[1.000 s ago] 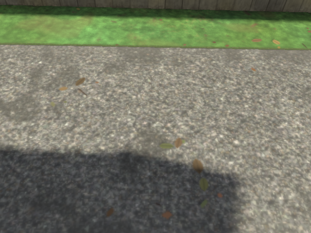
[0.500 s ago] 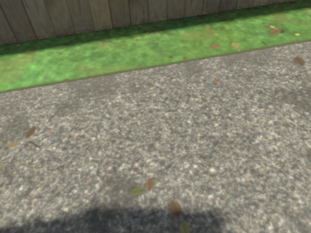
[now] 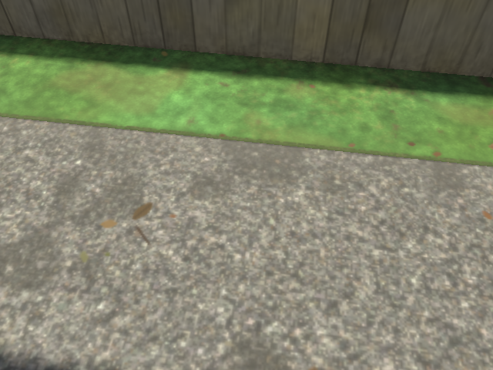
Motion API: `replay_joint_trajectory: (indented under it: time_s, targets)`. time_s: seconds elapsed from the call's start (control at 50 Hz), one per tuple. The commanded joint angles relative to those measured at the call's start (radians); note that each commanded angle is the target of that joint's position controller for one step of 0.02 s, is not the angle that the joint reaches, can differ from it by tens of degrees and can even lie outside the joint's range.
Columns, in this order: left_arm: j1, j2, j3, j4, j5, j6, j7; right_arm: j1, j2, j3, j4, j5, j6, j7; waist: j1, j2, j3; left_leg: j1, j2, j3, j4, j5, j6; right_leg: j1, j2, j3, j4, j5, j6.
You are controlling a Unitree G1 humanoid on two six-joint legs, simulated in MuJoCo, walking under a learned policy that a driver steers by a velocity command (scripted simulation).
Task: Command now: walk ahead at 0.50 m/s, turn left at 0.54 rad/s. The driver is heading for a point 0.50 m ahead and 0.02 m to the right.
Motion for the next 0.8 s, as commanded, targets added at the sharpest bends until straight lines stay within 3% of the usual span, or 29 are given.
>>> replay_joint_trajectory:
  time_s: [0.02, 0.06, 0.08, 0.12, 0.22, 0.32, 0.36, 0.42, 0.44, 0.46, 0.48, 0.5, 0.52, 0.54, 0.56, 0.6, 0.64, 0.7, 0.74, 0.8]
  targets:
    - [-0.07, 0.124, 0.023, -0.134, -0.005, -0.042, -0.008, 0.179, -0.159, -0.05, 0.014, 0.018, 0.004, -0.024, -0.045, -0.03, -0.059, 0.391, 0.336, -0.508, -0.359, 0.197, 0.181, -0.464, -0.05, 0.132, 0.117, 0.093, -0.002]
    - [-0.03, 0.113, 0.02, -0.124, 0.027, -0.006, -0.011, 0.13, -0.122, -0.035, 0.005, 0.025, -0.012, -0.027, 0.009, -0.008, -0.05, 0.265, 0.254, -0.39, -0.382, 0.308, 0.143, -0.349, -0.071, 0.135, 0.02, 0.106, 0.025]
    - [-0.026, 0.107, 0.02, -0.127, 0.033, 0.011, -0.015, 0.14, -0.124, -0.035, 0.005, 0.027, -0.024, -0.024, 0.014, 0.001, -0.061, 0.248, 0.236, -0.372, -0.385, 0.358, 0.144, -0.333, -0.066, 0.124, -0.002, 0.109, 0.036]
    - [-0.043, 0.093, 0.017, -0.134, 0.031, 0.027, -0.023, 0.169, -0.142, -0.038, 0.016, 0.025, -0.038, -0.021, 0.015, 0.016, -0.063, 0.233, 0.213, -0.328, -0.408, 0.384, 0.135, -0.348, -0.067, 0.101, -0.072, 0.165, 0.051]
    - [-0.23, 0.089, 0.014, -0.187, 0.023, 0.028, -0.031, 0.279, -0.131, -0.029, 0.051, 0.025, -0.046, -0.021, -0.059, 0.058, -0.022, 0.323, 0.195, -0.298, -0.436, 0.408, 0.066, -0.448, -0.07, 0.083, -0.311, 0.372, 0.052]
    - [-0.371, 0.087, 0.006, -0.23, 0.014, 0.017, -0.04, 0.349, -0.137, -0.022, 0.078, 0.014, -0.049, -0.032, -0.112, 0.066, -0.001, 0.458, 0.226, -0.299, -0.41, 0.46, 0.054, -0.473, -0.031, 0.065, -0.485, 0.433, 0.021]
    - [-0.4, 0.093, 0.005, -0.247, 0.011, 0.01, -0.043, 0.359, -0.143, -0.02, 0.086, 0.007, -0.05, -0.038, -0.113, 0.073, 0.012, 0.496, 0.252, -0.31, -0.393, 0.499, 0.054, -0.452, -0.013, 0.063, -0.541, 0.406, -0.003]
    - [-0.289, 0.119, 0.016, -0.221, 0.008, 0.0, -0.036, 0.307, -0.166, -0.021, 0.088, 0.002, -0.054, -0.048, -0.041, 0.085, -0.008, 0.495, 0.269, -0.29, -0.301, 0.737, 0.018, -0.263, 0.04, 0.055, -0.619, 0.301, -0.055]
    - [-0.186, 0.138, 0.026, -0.187, 0.006, -0.004, -0.025, 0.294, -0.175, -0.022, 0.091, -0.002, -0.055, -0.047, 0.003, 0.082, -0.062, 0.49, 0.253, -0.273, -0.185, 0.862, 0.005, -0.134, 0.076, 0.042, -0.64, 0.265, -0.074]
    - [-0.03, 0.156, 0.037, -0.139, 0.012, -0.013, -0.013, 0.281, -0.174, -0.02, 0.092, 0.001, -0.056, -0.043, 0.078, 0.046, -0.148, 0.434, 0.208, -0.231, 0.004, 0.839, -0.013, 0.066, 0.072, 0.046, -0.699, 0.301, -0.1]
    - [0.128, 0.221, 0.052, -0.116, 0.038, -0.022, 0.004, 0.297, -0.123, -0.004, 0.067, 0.011, -0.061, -0.041, 0.125, -0.047, -0.27, 0.264, 0.149, -0.196, 0.288, 0.544, -0.034, 0.307, -0.137, 0.263, -0.705, 0.282, -0.149]
    - [0.142, 0.315, 0.077, -0.106, 0.044, -0.017, -0.001, 0.449, -0.04, 0.008, 0.074, 0.052, -0.056, -0.04, 0.053, -0.291, -0.365, -0.046, -0.059, -0.123, 0.64, -0.246, -0.085, 0.503, -0.401, 0.729, -0.786, 0.46, -0.309]
    - [0.07, 0.227, 0.059, -0.114, 0.0, -0.008, -0.013, 0.401, -0.126, -0.006, 0.093, 0.013, -0.049, -0.05, 0.03, -0.108, -0.288, -0.1, -0.014, -0.221, 0.711, -0.282, -0.074, 0.397, -0.364, 0.746, -0.82, 0.579, -0.296]
    - [-0.025, 0.163, 0.04, -0.126, -0.01, -0.012, -0.016, 0.333, -0.113, -0.006, 0.084, 0.012, -0.047, -0.048, 0.0, -0.043, -0.165, -0.102, 0.023, -0.226, 0.693, -0.219, -0.081, 0.268, -0.331, 0.554, -0.811, 0.714, -0.281]
    - [-0.063, 0.115, 0.027, -0.122, -0.006, -0.018, -0.019, 0.292, -0.094, 0.001, 0.078, 0.01, -0.046, -0.046, -0.011, -0.008, -0.116, -0.09, 0.055, -0.211, 0.648, -0.188, -0.089, 0.192, -0.284, 0.434, -0.823, 0.868, -0.257]
    - [-0.076, 0.076, 0.009, -0.096, -0.012, -0.028, -0.013, 0.28, -0.079, 0.004, 0.079, -0.003, -0.023, -0.036, -0.04, -0.065, -0.092, -0.036, 0.085, -0.188, 0.555, -0.162, -0.109, 0.104, -0.207, 0.278, -0.861, 0.993, -0.205]
    - [-0.059, 0.091, 0.007, -0.074, -0.01, -0.039, -0.014, 0.298, -0.058, 0.007, 0.093, -0.005, -0.004, -0.028, -0.058, -0.075, -0.119, 0.017, 0.068, -0.168, 0.506, -0.134, -0.128, 0.073, -0.185, 0.217, -0.87, 1.103, -0.204]
    - [-0.071, 0.108, 0.002, -0.052, -0.006, -0.037, -0.011, 0.267, -0.033, 0.018, 0.098, -0.004, 0.011, -0.027, -0.077, -0.079, -0.124, 0.03, 0.082, -0.132, 0.362, -0.076, -0.15, 0.045, -0.155, 0.138, -0.878, 1.125, -0.202]
    - [-0.071, 0.104, -0.004, -0.037, -0.006, -0.028, -0.01, 0.212, -0.019, 0.028, 0.097, -0.004, 0.016, -0.03, -0.064, -0.102, -0.119, 0.064, 0.095, -0.101, 0.227, -0.024, -0.156, 0.03, -0.124, 0.099, -0.872, 1.087, -0.18]
    - [-0.026, 0.109, -0.005, -0.005, -0.004, -0.015, -0.008, 0.147, -0.02, 0.036, 0.102, 0.004, 0.021, -0.041, -0.03, -0.111, -0.128, 0.114, 0.099, -0.081, 0.109, 0.023, -0.154, 0.042, -0.131, 0.11, -0.859, 0.994, -0.175]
